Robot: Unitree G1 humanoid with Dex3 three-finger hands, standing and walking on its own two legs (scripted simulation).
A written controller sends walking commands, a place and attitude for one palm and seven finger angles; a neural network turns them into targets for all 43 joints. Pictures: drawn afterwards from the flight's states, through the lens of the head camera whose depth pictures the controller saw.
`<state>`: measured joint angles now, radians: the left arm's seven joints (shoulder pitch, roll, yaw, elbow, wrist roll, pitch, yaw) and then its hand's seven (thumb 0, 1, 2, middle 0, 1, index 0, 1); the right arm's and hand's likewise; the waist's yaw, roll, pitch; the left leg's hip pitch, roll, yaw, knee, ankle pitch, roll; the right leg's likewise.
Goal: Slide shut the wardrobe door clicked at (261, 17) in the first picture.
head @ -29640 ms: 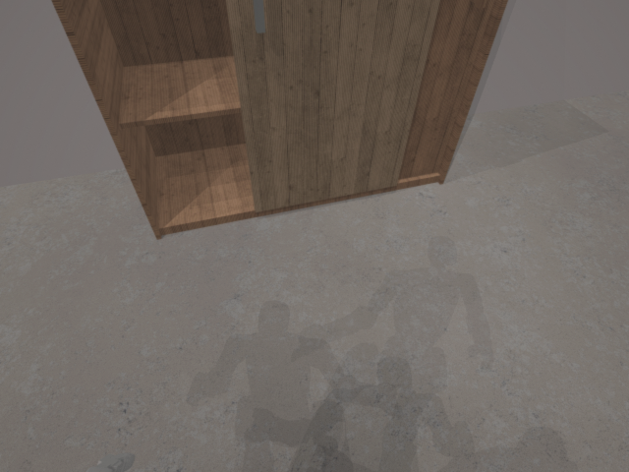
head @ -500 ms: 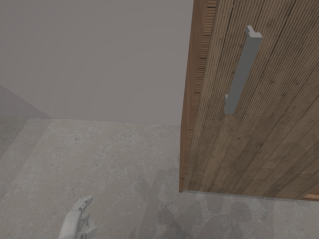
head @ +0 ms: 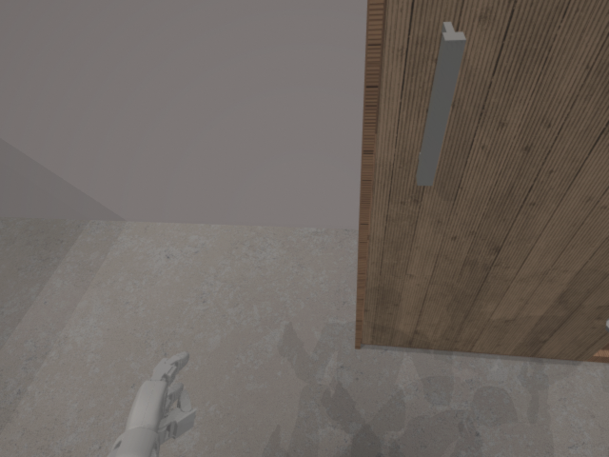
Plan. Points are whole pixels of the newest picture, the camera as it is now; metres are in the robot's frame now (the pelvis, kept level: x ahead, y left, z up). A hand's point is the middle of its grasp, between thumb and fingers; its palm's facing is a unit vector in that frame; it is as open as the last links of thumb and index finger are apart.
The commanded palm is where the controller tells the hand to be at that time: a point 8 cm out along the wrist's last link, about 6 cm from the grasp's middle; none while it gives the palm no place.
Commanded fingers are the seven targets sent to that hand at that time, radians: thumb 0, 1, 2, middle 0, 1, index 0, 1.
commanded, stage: step back with the hand held close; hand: right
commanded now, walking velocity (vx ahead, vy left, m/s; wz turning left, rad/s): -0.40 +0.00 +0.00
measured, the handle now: (434, 111) +0.55 -0.18 +0.17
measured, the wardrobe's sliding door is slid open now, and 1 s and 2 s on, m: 0.00 0.00 0.00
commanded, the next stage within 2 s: stop stepping back and stand still in 0.14 s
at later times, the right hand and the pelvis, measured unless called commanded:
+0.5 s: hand out of the picture +0.11 -0.30 +0.18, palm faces +0.33 +0.88 -0.35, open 7.4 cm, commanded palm +0.05 -0.34 +0.19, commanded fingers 0.00 -0.90 -0.90 0.20 0.30 0.20 0.30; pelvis -0.11 -0.05 +0.02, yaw +5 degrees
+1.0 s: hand out of the picture +0.02 -0.36 +0.18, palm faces +0.39 +0.79 -0.47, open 7.4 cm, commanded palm -0.03 -0.39 +0.19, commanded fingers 0.00 -0.90 -0.90 0.20 0.30 0.20 0.30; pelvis -0.18 -0.10 +0.00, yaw +3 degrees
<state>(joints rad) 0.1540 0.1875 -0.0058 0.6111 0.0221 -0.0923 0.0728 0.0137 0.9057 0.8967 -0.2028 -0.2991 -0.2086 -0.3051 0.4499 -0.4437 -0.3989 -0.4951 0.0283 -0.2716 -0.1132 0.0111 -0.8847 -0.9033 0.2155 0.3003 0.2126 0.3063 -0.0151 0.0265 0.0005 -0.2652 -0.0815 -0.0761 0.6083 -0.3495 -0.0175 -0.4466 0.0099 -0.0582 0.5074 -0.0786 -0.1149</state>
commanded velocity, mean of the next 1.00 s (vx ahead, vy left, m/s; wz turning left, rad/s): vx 0.08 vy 0.08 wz -0.01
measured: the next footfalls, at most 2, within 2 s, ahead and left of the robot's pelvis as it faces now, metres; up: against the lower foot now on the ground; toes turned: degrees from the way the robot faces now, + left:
left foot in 0.20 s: -0.08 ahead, +0.14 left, +0.00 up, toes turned +6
right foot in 0.32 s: +0.07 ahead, -0.06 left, +0.00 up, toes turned +6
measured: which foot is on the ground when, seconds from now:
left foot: up 0.00-0.18, down 0.20-0.34, up 0.36-0.54, down 0.56-0.72, up 0.74-0.94, down 0.96-1.00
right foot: down 0.00-0.20, up 0.22-0.30, down 0.32-0.52, up 0.54-0.70, down 0.72-1.00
